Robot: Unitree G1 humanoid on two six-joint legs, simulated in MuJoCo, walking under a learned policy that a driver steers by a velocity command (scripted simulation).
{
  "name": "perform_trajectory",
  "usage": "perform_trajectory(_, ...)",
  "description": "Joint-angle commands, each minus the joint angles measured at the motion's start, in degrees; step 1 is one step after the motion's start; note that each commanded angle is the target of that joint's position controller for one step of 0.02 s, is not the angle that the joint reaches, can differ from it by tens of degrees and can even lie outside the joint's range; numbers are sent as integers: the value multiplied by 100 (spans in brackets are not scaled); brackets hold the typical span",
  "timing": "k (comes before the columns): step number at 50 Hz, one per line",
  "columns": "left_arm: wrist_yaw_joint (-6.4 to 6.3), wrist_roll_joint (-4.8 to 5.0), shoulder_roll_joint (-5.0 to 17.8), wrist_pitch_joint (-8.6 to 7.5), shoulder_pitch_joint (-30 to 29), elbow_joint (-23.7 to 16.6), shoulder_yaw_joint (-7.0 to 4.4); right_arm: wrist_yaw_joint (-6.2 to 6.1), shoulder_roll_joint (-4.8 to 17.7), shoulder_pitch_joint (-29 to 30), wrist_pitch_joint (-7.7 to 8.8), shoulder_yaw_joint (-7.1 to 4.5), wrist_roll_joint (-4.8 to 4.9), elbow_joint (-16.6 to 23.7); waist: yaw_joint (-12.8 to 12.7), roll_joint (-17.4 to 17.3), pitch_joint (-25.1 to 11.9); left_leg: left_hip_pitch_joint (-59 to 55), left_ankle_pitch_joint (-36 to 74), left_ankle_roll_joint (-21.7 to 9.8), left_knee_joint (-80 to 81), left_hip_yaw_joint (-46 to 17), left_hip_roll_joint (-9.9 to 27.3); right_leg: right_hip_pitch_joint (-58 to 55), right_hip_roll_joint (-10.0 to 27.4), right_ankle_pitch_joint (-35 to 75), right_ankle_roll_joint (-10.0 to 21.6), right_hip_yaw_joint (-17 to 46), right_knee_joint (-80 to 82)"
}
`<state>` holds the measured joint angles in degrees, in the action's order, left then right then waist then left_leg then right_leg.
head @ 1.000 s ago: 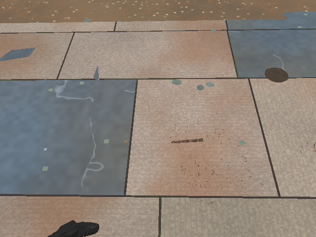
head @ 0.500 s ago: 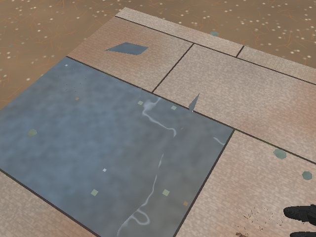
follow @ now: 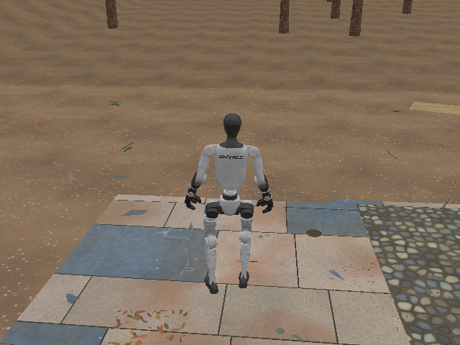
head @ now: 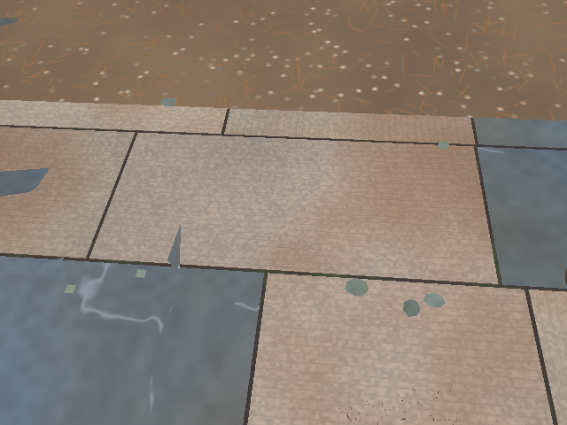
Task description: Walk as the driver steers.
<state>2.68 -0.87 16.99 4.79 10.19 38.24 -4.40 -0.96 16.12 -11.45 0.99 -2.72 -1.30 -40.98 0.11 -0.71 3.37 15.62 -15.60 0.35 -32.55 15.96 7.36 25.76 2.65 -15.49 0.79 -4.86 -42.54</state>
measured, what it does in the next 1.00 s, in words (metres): steps on the spot, turning right: right foot, then left foot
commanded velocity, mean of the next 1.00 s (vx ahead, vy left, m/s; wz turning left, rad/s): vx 0.02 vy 0.00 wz -0.97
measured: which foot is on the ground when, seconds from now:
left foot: down 0.00-0.02, up 0.04-0.48, down 0.50-0.94, up 0.96-1.00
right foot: up 0.00-0.02, down 0.04-0.50, up 0.52-0.92, down 0.94-1.00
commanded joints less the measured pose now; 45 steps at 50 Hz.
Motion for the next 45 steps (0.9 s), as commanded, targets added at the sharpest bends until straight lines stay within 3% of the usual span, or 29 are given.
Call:
perform_trajectory(1,-15,-61,464,-127,602,-233,-154,74,737,-153,-85,-262,17,282,-228,-46,-721,246,94,-191,-372,-435,1068,-1509,-196,205,247,148,1132)
perform_trajectory(2,-136,-94,1106,-232,795,-234,-285,132,523,-489,-187,-227,-26,332,-184,1687,-456,1140,-1672,220,-2079,7,382,-1732,937,1600,553,1978,2160)
perform_trajectory(3,-154,-72,1828,-264,886,-439,-455,77,348,-238,-305,-129,-45,773,-222,2109,-532,2504,-2718,505,-3144,-884,-577,-2028,1908,3277,1560,3920,2287)
perform_trajectory(4,-181,14,1712,-223,1170,-395,-517,23,515,132,-347,-122,-87,806,-558,1314,-906,2589,-2392,468,-3644,-1561,-457,-2175,1797,2570,1809,3709,2411)
perform_trajectory(6,-261,1,1232,-135,405,-449,-359,-17,514,241,-255,-141,25,717,-151,921,-456,2407,-1172,353,-3243,-1857,-303,-1651,997,1521,1374,2763,2398)
perform_trajectory(8,-278,58,908,-111,-53,-606,-260,-15,630,41,-247,-185,-85,568,6,924,-627,1975,-683,330,-3158,-1774,-425,-1448,589,1977,1172,2368,2279)
perform_trajectory(11,-211,49,1016,-148,208,-535,-314,13,478,63,-299,-129,-34,555,-72,467,-850,1837,-682,329,-2684,-1862,-597,-1610,503,2087,1179,2560,2177)
perform_trajectory(18,-140,-26,1180,-111,315,-518,-403,-22,516,390,-251,-76,24,666,-271,698,-765,1402,-624,158,-1363,-2138,-1003,-1494,364,898,1177,3608,2227)
perform_trajectory(21,-93,-30,1192,-114,155,-518,-418,-51,576,272,-201,-79,82,635,-192,822,-755,741,-658,34,-705,-2165,-1208,-1257,208,1069,1010,3936,2169)
perform_trajectory(23,-77,9,1135,-127,-71,-536,-405,-118,605,-28,-167,-93,108,557,18,873,-710,-101,-417,-49,222,-2151,-1275,-828,-7,819,732,4051,2129)
perform_trajectory(24,-95,73,1043,-147,-188,-550,-372,-183,677,-259,-132,-122,84,498,201,741,-672,-769,-33,-111,1115,-2221,-1083,-391,-280,252,446,3912,1970)
perform_trajectory(25,-129,122,656,-184,129,-550,-276,-254,1133,-230,-122,-215,32,550,32,-187,-822,-1433,-619,-385,1858,-3237,117,197,-820,-1300,60,3201,1137)
perform_trajectory(26,-186,94,570,-203,301,-575,-273,-232,1575,278,-159,-280,-13,774,-80,-1294,-703,-1252,-1023,-971,2352,-4799,1466,950,-1725,-1751,-176,1550,-534)
perform_trajectory(27,-181,-156,1152,-197,86,-509,-395,-186,1237,355,-199,-228,-86,763,-67,-713,-435,-532,-313,-1262,2206,-4387,1515,851,-1027,-1368,-251,1359,-1479)
perform_trajectory(28,-120,-153,1150,-179,165,-420,-425,-164,839,565,-208,-115,-60,808,-208,-499,-366,-284,335,-1206,1981,-3717,1137,601,-913,-1048,-230,1290,-1962)
perform_trajectory(29,-59,-133,1033,-128,377,-302,-400,-142,668,758,-208,-63,-31,838,-321,-427,-308,-204,805,-1072,1853,-3052,770,530,-866,-767,-240,1204,-2401)
perform_trajectory(30,10,-86,971,-80,551,-230,-381,-160,650,864,-204,-49,-24,880,-375,-607,-380,-360,1064,-995,1748,-2617,550,585,-819,-563,-275,1079,-2776)
perform_trajectory(32,80,15,897,-39,511,-211,-318,-177,625,692,-188,-43,-38,900,-221,-673,-366,-687,1572,-1003,1623,-2102,460,786,-658,-477,-395,825,-2761)
perform_trajectory(35,119,27,735,-13,-24,-393,-223,-166,770,85,-171,-133,-41,742,151,-734,-355,-1417,2060,-1081,1489,-1893,713,1066,-400,-597,-538,592,-2093)
perform_trajectory(37,149,37,642,10,-204,-488,-177,-130,865,-119,-163,-196,-52,664,254,-841,-435,-1650,2443,-1131,1377,-1728,900,960,-262,-773,-548,485,-1646)
perform_trajectory(41,187,111,507,25,-349,-638,-112,19,968,-6,-146,-282,-57,649,202,-1023,-586,-1258,2793,-962,1073,-1054,1002,-62,-184,-967,-355,90,-550)
perform_trajectory(43,158,133,521,25,-375,-690,-123,98,1022,-37,-142,-320,0,626,196,-1119,-651,-1175,2822,-832,835,-866,1088,-422,-266,-911,-238,-134,-60)
perform_trajectory(45,115,83,535,14,-299,-723,-151,156,1061,-63,-158,-351,100,612,90,-1078,-695,-1019,2639,-603,395,-703,1219,-822,-331,-711,-86,-201,623)
Velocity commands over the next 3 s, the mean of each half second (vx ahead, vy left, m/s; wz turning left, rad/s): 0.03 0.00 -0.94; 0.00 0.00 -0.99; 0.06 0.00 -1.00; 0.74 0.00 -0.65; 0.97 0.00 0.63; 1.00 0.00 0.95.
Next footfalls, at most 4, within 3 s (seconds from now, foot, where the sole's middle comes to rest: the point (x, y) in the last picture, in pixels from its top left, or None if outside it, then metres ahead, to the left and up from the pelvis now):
0.04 right None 0.09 -0.11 -0.77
0.50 left None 0.15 0.07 -0.77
0.94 right None -0.03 -0.09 -0.77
1.44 left None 0.16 -0.09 -0.77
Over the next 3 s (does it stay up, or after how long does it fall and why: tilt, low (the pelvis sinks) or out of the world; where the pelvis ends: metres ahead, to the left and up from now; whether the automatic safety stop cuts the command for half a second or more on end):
stays up -0.14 -1.13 0.00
